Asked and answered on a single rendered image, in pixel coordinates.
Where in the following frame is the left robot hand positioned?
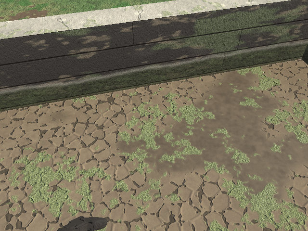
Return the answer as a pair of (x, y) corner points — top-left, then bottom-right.
(57, 216), (108, 231)

